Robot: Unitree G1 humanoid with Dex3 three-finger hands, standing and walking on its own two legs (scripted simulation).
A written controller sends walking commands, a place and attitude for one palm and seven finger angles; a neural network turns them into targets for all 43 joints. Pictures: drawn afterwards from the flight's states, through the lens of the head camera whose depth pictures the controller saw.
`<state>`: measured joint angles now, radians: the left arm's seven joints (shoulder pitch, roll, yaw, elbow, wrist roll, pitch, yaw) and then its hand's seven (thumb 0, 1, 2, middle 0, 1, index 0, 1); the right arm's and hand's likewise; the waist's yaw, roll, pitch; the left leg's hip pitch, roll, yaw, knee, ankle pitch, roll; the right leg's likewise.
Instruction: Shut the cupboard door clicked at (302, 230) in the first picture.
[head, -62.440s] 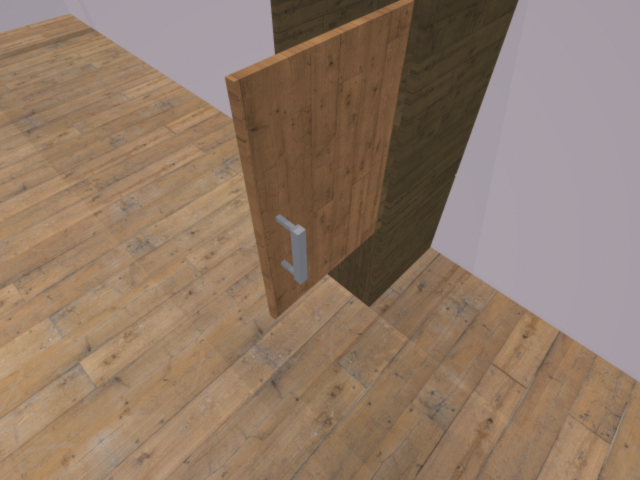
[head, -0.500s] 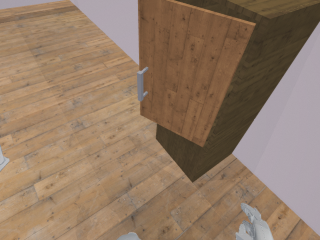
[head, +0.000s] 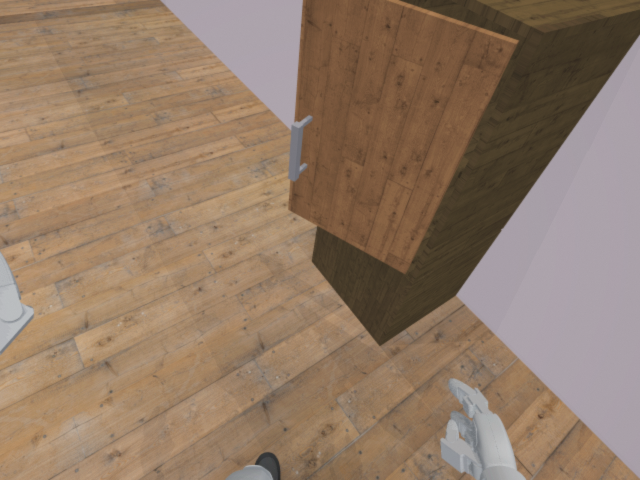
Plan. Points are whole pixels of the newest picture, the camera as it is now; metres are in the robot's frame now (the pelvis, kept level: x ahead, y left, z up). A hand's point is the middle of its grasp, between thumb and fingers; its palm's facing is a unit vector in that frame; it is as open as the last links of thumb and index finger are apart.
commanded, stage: step back with the hand held close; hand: left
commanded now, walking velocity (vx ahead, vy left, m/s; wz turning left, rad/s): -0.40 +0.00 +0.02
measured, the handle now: (300, 149) +0.81 +0.14 -0.08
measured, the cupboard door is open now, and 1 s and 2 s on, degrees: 23 23 23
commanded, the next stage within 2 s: stop stepping back and stand still in 0.14 s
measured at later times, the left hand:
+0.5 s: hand out of the picture +0.06 +0.29 +0.19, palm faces +0.38 -0.80 -0.46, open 7.4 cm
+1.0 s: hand out of the picture +0.04 +0.32 +0.19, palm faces +0.40 -0.75 -0.52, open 7.4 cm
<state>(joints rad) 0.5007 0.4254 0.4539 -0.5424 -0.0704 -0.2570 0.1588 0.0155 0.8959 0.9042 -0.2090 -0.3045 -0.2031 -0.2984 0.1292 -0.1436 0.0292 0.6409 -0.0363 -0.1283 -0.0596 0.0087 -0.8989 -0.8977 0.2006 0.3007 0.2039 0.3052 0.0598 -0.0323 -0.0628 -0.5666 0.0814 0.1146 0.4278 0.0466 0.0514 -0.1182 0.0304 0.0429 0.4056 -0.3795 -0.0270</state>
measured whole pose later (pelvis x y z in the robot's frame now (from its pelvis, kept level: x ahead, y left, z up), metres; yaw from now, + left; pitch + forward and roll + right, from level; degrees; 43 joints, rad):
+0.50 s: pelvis -0.13 +0.03 +0.00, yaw +2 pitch -1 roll -2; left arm 0.62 0.51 0.48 -0.66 -0.08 -0.18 0.12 0.02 0.89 0.90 -0.21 -0.31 -0.21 -0.30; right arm 0.26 -0.18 -0.01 0.64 -0.02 -0.10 -0.04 0.01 -0.90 -0.90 0.20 0.30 0.20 0.30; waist -0.03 -0.06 -0.02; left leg -0.65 -0.03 0.03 0.80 -0.32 -0.07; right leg -0.25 0.08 -0.06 0.59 -0.39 -0.09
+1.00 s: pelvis -0.17 +0.05 +0.01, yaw -2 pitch +1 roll -1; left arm 0.57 0.49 0.44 -0.50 -0.05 -0.14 0.17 0.01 0.89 0.90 -0.22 -0.31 -0.21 -0.30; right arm 0.27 -0.18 0.03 0.63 -0.02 -0.04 -0.08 0.01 -0.90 -0.90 0.20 0.30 0.21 0.31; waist -0.02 0.01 -0.06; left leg -0.38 0.05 0.05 0.61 -0.27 0.00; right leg -0.18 0.06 -0.10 0.46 -0.30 -0.08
